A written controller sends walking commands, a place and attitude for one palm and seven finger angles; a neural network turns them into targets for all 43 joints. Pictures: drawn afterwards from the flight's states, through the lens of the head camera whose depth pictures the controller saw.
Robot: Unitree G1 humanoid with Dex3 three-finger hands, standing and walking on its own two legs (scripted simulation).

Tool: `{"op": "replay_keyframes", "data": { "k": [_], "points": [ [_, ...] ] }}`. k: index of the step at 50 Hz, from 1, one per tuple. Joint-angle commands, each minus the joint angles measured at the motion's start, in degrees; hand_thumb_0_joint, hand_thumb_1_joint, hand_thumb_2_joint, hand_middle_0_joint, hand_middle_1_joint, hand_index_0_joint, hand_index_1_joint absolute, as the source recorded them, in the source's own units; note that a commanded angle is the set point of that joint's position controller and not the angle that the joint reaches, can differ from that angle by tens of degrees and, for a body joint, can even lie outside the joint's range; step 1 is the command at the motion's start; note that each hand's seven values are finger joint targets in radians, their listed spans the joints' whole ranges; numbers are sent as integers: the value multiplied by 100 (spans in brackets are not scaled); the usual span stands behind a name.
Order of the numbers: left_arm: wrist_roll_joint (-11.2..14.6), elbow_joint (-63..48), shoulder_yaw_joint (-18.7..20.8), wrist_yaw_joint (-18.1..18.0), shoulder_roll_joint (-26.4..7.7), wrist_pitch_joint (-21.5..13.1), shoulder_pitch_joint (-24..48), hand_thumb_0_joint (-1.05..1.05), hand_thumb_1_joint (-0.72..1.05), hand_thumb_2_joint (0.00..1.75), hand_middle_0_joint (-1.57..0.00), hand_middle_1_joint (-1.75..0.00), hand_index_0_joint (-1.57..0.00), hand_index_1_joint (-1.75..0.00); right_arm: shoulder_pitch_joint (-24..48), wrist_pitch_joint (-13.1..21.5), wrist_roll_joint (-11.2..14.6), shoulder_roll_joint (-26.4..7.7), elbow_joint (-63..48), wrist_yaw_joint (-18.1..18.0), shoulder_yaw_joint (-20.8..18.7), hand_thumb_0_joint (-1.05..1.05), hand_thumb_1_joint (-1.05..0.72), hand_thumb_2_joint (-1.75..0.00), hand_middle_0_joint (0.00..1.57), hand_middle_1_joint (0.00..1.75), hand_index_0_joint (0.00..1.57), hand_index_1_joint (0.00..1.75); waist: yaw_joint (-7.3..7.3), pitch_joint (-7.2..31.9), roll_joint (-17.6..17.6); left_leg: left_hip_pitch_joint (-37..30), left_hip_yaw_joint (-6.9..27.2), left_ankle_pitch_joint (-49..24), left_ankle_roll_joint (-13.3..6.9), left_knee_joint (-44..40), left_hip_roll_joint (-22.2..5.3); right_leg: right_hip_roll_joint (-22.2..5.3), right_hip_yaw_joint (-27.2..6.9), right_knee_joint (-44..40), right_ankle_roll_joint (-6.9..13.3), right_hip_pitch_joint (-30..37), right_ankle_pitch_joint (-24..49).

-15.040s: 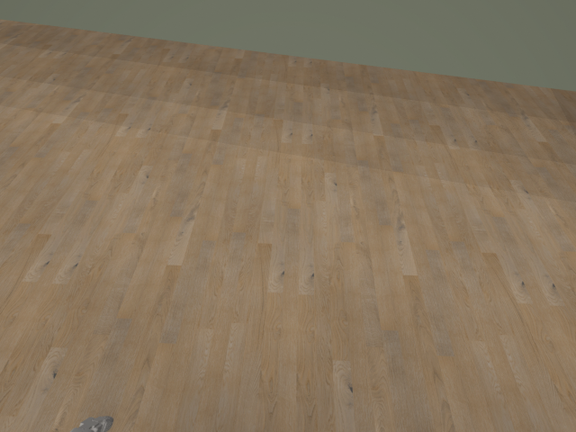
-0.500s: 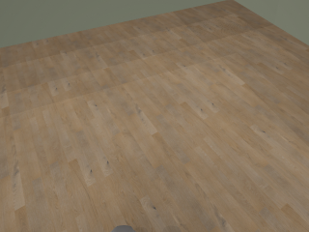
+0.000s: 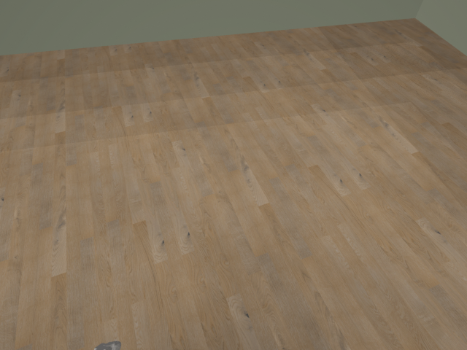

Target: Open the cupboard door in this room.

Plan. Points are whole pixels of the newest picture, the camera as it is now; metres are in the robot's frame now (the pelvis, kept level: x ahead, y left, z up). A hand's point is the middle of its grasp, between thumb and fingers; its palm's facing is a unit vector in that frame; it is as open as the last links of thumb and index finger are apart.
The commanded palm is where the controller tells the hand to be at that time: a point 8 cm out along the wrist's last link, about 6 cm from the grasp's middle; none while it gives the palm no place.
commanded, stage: turn or walk to find it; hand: left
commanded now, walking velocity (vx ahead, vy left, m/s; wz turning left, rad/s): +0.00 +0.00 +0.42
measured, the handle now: out of the picture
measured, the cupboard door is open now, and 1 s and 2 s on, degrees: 0 0 0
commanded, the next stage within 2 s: stand and wait in 1.32 s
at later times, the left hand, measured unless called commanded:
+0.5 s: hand out of the picture -0.05 +0.20 -0.18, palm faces +0.28 -0.93 -0.24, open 7.4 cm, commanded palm none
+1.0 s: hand out of the picture -0.02 +0.19 -0.14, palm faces +0.43 -0.86 -0.29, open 7.4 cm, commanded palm none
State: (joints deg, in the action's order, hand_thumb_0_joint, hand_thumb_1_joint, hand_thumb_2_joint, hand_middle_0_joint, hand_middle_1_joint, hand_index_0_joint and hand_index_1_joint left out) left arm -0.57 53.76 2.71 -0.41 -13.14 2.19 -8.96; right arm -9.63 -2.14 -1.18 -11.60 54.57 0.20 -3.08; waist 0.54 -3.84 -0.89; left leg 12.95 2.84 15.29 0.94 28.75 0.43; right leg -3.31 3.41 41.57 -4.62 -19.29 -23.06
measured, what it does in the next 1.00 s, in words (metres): steps on the spot, turning left: right foot, then left foot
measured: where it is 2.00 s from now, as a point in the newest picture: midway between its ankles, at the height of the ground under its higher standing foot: outside the picture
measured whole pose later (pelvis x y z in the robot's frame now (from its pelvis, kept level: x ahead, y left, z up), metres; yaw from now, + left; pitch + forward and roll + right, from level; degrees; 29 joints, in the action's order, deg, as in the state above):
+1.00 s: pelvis -0.03 -0.04 +0.00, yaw +27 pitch -1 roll +1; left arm -1.1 52.3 1.7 -0.8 -10.5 0.0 -8.5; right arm -12.2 -3.8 -0.8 -13.5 55.7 0.2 -4.8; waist 1.5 -3.8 -3.4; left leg 22.2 4.7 26.3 1.3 48.5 2.3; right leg -2.8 6.6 33.8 1.7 -15.0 -18.2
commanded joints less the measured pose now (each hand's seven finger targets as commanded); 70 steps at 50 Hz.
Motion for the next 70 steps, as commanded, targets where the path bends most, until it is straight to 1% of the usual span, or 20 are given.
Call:
{"op": "replay_keyframes", "data": {
  "k": [1,2,3,7,20,23,24,25,26,32,39,44,45,46,47,48,52,64,68,70],
  "points": [
    [-52,-207,219,-102,-892,-266,-982,0,90,90,-20,-30,-20,-30,-2,96,68,-795,-444,-34,-263,0,-90,-90,20,30,20,30,-339,769,383,1080,591,-763,-253,768,-441,-836,-697,-2203,287,1955,1545],
    [-117,-244,313,-135,-1376,-293,-1002,0,90,90,-20,-30,-20,-30,32,98,70,-460,-629,-10,-200,0,-90,-90,20,30,20,30,-370,586,1851,1990,-115,1653,81,2030,322,-2224,-2064,-2403,977,2071,2470],
    [-58,-302,345,-165,-1325,-288,-974,0,90,90,-20,-30,-20,-30,148,-3,34,-751,-630,-39,-274,0,-90,-90,20,30,20,30,-461,613,1701,1774,215,1962,46,3057,58,-2548,-2068,-2538,1378,1328,2413],
    [-63,-566,183,-152,-765,-284,26,0,90,90,-20,-30,-20,-30,-239,-115,-13,-631,-217,78,-284,0,-90,-90,20,30,20,30,48,92,920,1700,89,716,147,4293,-170,-1590,-681,-2509,1108,488,1469],
    [-127,-117,301,-141,-1075,-233,-757,0,90,90,-20,-30,-20,-30,257,10,82,-429,-262,59,-98,0,-90,-90,20,30,20,30,-384,556,1142,957,-663,1231,198,1471,-244,-1860,-169,-1957,1324,1510,2986],
    [-67,-35,304,-124,-1052,-189,-618,0,90,90,-20,-30,-20,-30,-196,87,78,-494,-146,40,-92,0,-90,-90,20,30,20,30,-97,746,899,-81,-788,117,107,-126,-222,-1674,258,-1257,901,1124,2789],
    [-13,-83,291,-112,-902,-143,-639,0,90,90,-20,-30,-20,-30,-402,142,59,-729,-106,41,-152,0,-90,-90,20,30,20,30,57,838,241,-840,-405,-553,-27,-727,-527,-1421,511,-610,591,411,2071],
    [19,-266,222,-70,-563,-102,-632,0,90,90,-20,-30,-20,-30,-530,171,1,-1301,-158,17,-278,0,-90,-90,20,30,20,30,132,752,-1406,-1375,1377,-1896,-606,-1013,-1858,-644,839,484,131,-980,-18],
    [-32,-476,131,-65,-447,-63,-248,0,90,90,-20,-30,-20,-30,-739,110,-1,-1579,-126,-6,-325,0,-90,-90,20,30,20,30,305,593,-1475,-953,1722,-2542,-1168,-1178,-2492,-400,497,1343,96,-1211,-1342],
    [-17,-134,166,-11,-508,-26,-235,0,90,90,-20,-30,-20,-30,-65,194,12,-1073,-216,-134,-164,0,-90,-90,20,30,20,30,-34,381,-720,-642,686,-2810,-939,-981,-1401,-288,-123,2067,1,-1106,-73],
    [16,-383,115,-52,-413,-51,127,0,90,90,-20,-30,-20,-30,-341,139,-22,-1124,-199,-104,-255,0,-90,-90,20,30,20,30,147,455,-800,-738,1118,-2983,-1071,-797,-1401,-95,-127,881,-27,-725,-367],
    [38,-258,127,-75,-447,-164,-550,0,90,90,-20,-30,-20,-30,-38,91,-4,-1095,-327,-78,-305,0,-90,-90,20,30,20,30,-185,667,-750,-18,1269,-2510,-775,-245,-1053,121,68,-1324,69,774,749],
    [9,-204,163,-99,-623,-221,-773,0,90,90,-20,-30,-20,-30,-41,97,39,-936,-345,-58,-297,0,-90,-90,20,30,20,30,-282,728,-348,528,1087,-1675,-496,147,-765,-161,-141,-2021,119,1491,1313],
    [-85,-205,255,-150,-1110,-290,-923,0,90,90,-20,-30,-20,-30,-190,111,88,-555,-442,-20,-230,0,-90,-90,20,30,20,30,-295,857,1130,1580,295,19,-81,1207,-54,-1488,-1433,-2346,528,2267,1883],
    [-83,-281,273,-144,-1375,-271,-917,0,90,90,-20,-30,-20,-30,-16,78,53,-535,-575,-24,-241,0,-90,-90,20,30,20,30,-382,630,1607,1883,45,1916,62,2341,288,-2418,-2055,-2431,1154,1716,2609],
    [-36,-335,314,-187,-1176,-285,-777,0,90,90,-20,-30,-20,-30,-17,-39,3,-713,-526,-47,-291,0,-90,-90,20,30,20,30,-343,561,1775,1813,358,1851,38,3208,71,-2387,-2028,-2589,1326,1167,2327],
    [-36,-542,143,-140,-665,-308,-35,0,90,90,-20,-30,-20,-30,-346,-118,-19,-622,-133,73,-289,0,-90,-90,20,30,20,30,52,41,985,1864,136,561,185,4287,-126,-1446,-612,-2491,1014,688,1904],
    [-120,-86,287,-142,-1047,-250,-835,0,90,90,-20,-30,-20,-30,345,-7,80,-434,-252,48,-84,0,-90,-90,20,30,20,30,-390,468,1227,1078,-606,1211,239,1710,-257,-1831,-132,-1903,1333,1554,3457],
    [-60,54,260,-123,-976,-201,-687,0,90,90,-20,-30,-20,-30,-165,114,70,-451,-69,15,-60,0,-90,-90,20,30,20,30,-70,688,871,-360,-788,-223,88,-389,-205,-1510,226,-1145,816,952,2980],
    [13,-80,61,-104,-314,-143,-789,0,90,90,-20,-30,-20,-30,-502,225,5,-1196,14,-43,-174,0,-90,-90,20,30,20,30,57,806,-1377,-1542,1220,-2796,-704,-933,-2034,-440,622,195,158,-727,-372]
  ]
}}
